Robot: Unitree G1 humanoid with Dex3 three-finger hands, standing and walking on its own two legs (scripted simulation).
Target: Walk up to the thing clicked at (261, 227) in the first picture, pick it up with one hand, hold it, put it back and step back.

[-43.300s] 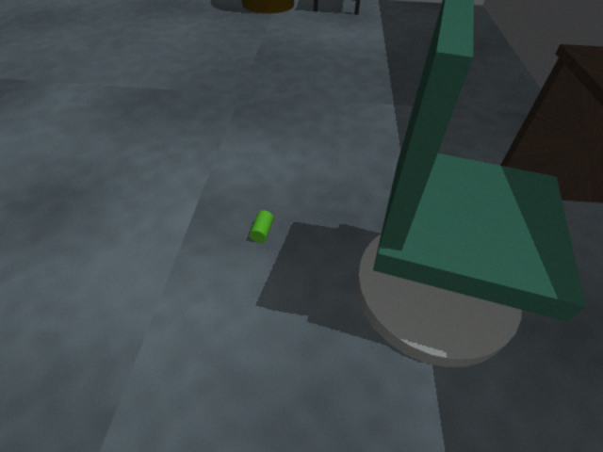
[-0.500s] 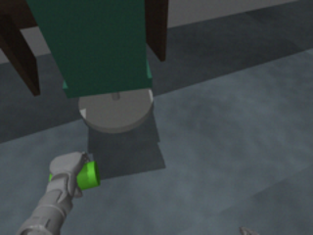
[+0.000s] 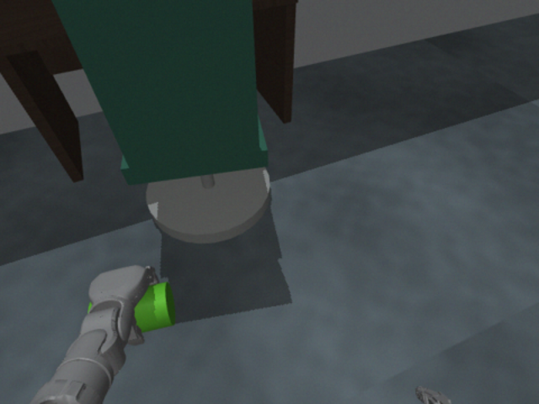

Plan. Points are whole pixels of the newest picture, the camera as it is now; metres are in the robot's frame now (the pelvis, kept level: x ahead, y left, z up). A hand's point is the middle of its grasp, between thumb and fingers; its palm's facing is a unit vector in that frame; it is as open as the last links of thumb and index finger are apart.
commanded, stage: hold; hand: left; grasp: from above
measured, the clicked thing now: (134, 311) +0.31 +0.23 -0.08
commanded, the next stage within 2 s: crouch in 1.24 s
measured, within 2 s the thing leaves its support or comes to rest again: neither
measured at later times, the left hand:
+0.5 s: hand (127, 324) +0.27 +0.22 -0.04, palm faces -0.42 -0.10 -0.90, open 10.3 cm
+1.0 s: hand (124, 325) +0.27 +0.22 -0.03, palm faces -0.43 -0.09 -0.90, open 10.3 cm
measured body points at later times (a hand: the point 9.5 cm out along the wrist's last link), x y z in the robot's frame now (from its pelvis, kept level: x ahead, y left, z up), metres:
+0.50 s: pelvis -0.02 +0.00 +0.01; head -0.01 -0.02 +0.45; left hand +0.29 +0.22 +0.01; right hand +0.11 -0.26 -0.11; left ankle -0.01 +0.12 -0.73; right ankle +0.01 -0.14 -0.73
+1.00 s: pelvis -0.02 +0.00 +0.01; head -0.02 -0.03 +0.46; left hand +0.29 +0.22 +0.02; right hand +0.12 -0.25 -0.11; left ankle -0.01 +0.12 -0.73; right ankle +0.01 -0.14 -0.73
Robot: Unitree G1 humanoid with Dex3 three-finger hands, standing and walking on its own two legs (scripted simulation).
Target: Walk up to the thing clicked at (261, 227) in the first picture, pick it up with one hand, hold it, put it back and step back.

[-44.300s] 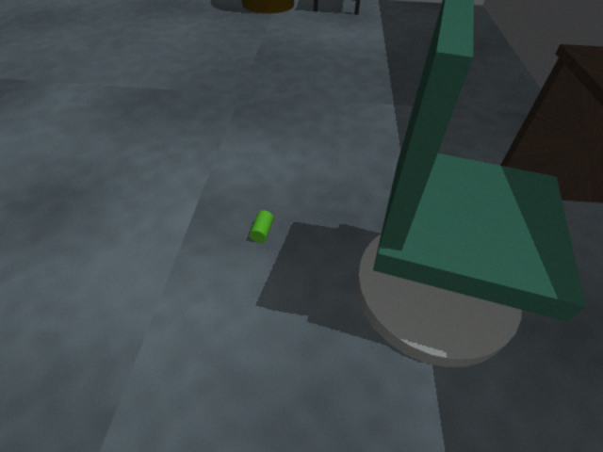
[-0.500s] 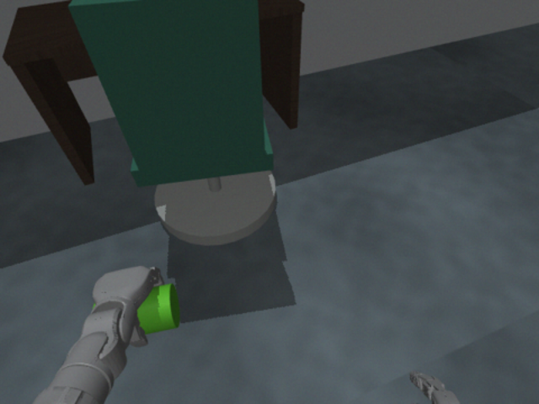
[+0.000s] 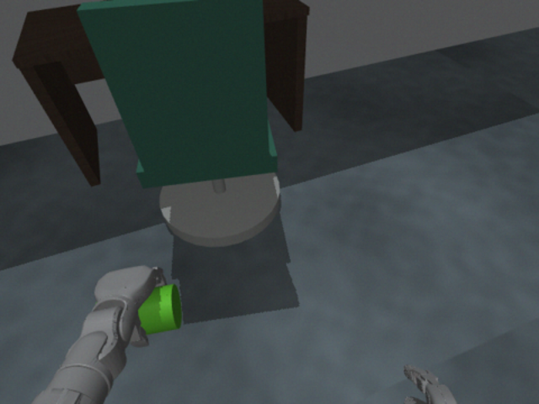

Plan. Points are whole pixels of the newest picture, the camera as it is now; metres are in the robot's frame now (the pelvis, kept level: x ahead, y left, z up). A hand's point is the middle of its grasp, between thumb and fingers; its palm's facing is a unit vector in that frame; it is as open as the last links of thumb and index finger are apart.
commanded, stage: hold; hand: left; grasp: from above
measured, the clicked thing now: (140, 312) +0.30 +0.23 -0.06
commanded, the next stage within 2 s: crouch in 0.24 s
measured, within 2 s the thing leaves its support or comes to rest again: neither
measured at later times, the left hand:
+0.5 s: hand (141, 310) +0.30 +0.22 -0.05, palm faces -0.43 -0.09 -0.90, open 10.3 cm
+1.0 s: hand (171, 325) +0.35 +0.23 -0.24, palm faces -0.41 -0.01 -0.91, open 10.3 cm
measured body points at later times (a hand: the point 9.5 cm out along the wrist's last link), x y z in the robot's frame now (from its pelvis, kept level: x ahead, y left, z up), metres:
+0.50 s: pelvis +0.00 +0.00 +0.00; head +0.01 -0.02 +0.45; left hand +0.31 +0.22 +0.00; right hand +0.14 -0.26 -0.12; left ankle +0.01 +0.13 -0.74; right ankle +0.03 -0.14 -0.74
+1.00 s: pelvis -0.03 +0.00 -0.12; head +0.09 +0.02 +0.32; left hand +0.36 +0.22 -0.18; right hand +0.01 -0.29 -0.23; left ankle +0.01 +0.13 -0.74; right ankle +0.03 -0.14 -0.74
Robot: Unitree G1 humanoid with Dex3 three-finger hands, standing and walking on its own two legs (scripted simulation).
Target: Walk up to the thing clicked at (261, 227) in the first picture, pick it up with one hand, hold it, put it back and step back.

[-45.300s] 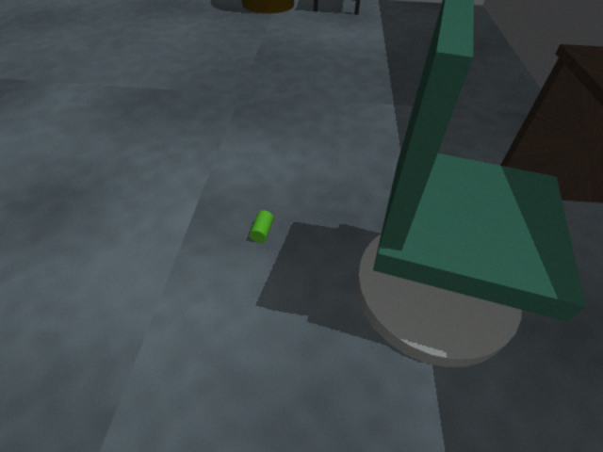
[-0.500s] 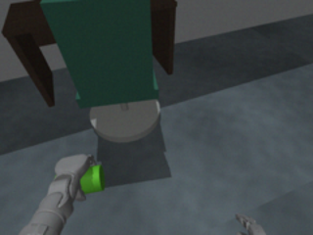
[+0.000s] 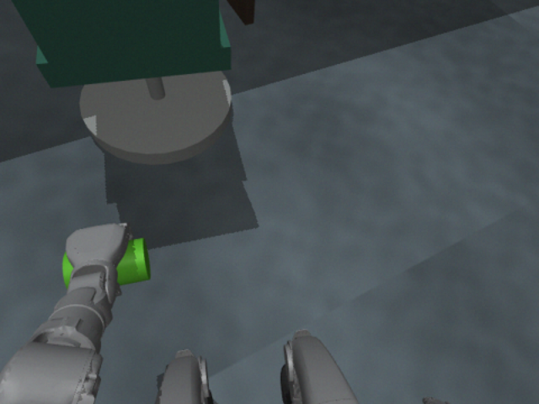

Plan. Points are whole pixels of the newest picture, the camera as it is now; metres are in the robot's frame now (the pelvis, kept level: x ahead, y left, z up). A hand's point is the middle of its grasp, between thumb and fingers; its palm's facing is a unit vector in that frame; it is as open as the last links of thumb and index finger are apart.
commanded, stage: crouch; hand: left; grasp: from above
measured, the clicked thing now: (109, 265) +0.39 +0.23 -0.14
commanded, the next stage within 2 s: lower in 1.42 s
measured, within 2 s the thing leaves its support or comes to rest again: neither
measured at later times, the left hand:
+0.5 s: hand (139, 273) +0.43 +0.23 -0.35, palm faces -0.43 -0.07 -0.90, open 10.2 cm
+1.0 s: hand (147, 272) +0.46 +0.23 -0.44, palm faces -0.45 -0.09 -0.89, open 10.2 cm
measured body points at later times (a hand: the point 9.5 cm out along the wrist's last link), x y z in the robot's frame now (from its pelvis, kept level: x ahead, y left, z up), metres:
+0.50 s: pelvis -0.03 +0.00 -0.19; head +0.20 +0.02 +0.20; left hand +0.45 +0.23 -0.29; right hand +0.01 -0.27 -0.31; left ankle +0.04 +0.12 -0.62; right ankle +0.06 -0.14 -0.62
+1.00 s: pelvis -0.04 +0.00 -0.27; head +0.21 +0.03 +0.10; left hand +0.48 +0.23 -0.38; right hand -0.03 -0.28 -0.38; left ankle +0.04 +0.12 -0.62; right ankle +0.06 -0.14 -0.62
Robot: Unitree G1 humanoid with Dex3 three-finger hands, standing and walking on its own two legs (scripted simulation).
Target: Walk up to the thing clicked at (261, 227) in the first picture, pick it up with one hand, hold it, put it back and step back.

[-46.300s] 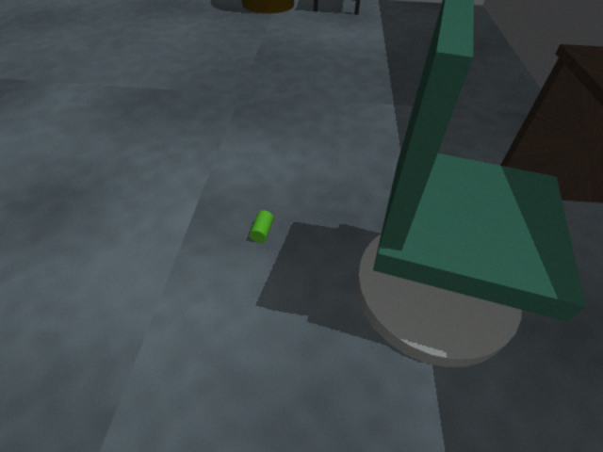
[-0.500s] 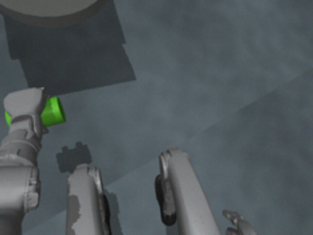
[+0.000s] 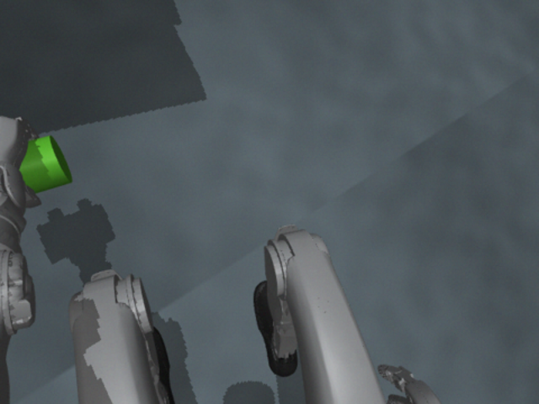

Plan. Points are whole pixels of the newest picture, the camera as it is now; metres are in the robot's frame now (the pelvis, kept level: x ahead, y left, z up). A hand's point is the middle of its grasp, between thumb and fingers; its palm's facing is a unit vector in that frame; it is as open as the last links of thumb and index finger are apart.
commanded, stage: crouch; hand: left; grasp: from above
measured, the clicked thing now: (16, 171) +0.50 +0.26 -0.19
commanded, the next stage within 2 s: lower in 0.42 s
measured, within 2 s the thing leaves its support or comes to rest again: neither
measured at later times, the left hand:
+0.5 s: hand (19, 171) +0.50 +0.26 -0.21, palm faces -0.43 -0.10 -0.89, open 10.2 cm
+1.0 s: hand (34, 178) +0.50 +0.26 -0.26, palm faces -0.44 -0.10 -0.89, open 10.2 cm
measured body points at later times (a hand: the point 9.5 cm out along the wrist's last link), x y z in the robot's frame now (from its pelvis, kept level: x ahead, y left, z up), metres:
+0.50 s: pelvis +0.00 +0.00 -0.04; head +0.26 +0.05 +0.32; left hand +0.52 +0.26 -0.16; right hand -0.01 -0.27 -0.14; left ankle +0.07 +0.13 -0.35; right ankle +0.10 -0.14 -0.35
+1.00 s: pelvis +0.00 +0.01 -0.07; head +0.27 +0.06 +0.28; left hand +0.52 +0.26 -0.21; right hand +0.00 -0.26 -0.15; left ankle +0.07 +0.13 -0.35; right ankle +0.10 -0.14 -0.35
